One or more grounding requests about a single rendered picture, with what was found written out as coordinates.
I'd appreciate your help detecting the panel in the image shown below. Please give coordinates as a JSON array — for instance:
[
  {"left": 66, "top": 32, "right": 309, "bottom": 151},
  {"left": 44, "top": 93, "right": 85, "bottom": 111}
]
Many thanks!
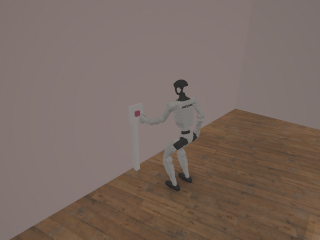
[{"left": 127, "top": 103, "right": 143, "bottom": 171}]

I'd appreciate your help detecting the button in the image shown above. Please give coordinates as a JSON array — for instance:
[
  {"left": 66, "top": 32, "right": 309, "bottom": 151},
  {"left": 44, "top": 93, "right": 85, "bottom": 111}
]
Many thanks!
[{"left": 134, "top": 110, "right": 140, "bottom": 117}]

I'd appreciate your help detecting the right robot forearm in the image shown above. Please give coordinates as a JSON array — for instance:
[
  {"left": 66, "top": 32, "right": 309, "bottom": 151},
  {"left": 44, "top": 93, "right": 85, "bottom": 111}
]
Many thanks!
[{"left": 195, "top": 117, "right": 205, "bottom": 131}]

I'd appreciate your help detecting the right robot upper arm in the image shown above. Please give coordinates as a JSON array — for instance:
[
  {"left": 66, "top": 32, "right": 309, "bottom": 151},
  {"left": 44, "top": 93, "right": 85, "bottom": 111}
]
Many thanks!
[{"left": 190, "top": 97, "right": 205, "bottom": 120}]

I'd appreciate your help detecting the robot right hand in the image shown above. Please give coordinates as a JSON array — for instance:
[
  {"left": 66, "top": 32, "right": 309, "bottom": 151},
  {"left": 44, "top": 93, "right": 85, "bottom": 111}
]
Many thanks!
[{"left": 193, "top": 128, "right": 200, "bottom": 140}]

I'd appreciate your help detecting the left robot forearm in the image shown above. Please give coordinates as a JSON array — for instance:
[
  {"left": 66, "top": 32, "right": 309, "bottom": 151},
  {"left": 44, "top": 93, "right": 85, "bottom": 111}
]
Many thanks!
[{"left": 144, "top": 116, "right": 163, "bottom": 125}]

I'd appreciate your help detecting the left robot upper arm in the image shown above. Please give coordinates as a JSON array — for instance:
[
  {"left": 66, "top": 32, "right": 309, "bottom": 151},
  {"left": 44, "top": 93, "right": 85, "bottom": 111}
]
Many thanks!
[{"left": 159, "top": 101, "right": 178, "bottom": 123}]

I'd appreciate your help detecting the robot torso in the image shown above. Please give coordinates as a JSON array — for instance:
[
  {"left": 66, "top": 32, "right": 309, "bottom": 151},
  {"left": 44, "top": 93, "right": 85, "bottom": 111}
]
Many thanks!
[{"left": 173, "top": 96, "right": 194, "bottom": 146}]

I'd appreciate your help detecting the robot left hand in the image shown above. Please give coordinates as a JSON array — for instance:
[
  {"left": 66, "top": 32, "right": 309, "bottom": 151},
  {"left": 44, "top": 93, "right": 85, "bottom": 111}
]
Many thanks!
[{"left": 139, "top": 114, "right": 147, "bottom": 123}]

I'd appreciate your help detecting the right robot foot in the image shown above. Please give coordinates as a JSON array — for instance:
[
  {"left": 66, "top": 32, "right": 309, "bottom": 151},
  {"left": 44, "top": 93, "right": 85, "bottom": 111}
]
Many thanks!
[{"left": 178, "top": 173, "right": 192, "bottom": 183}]

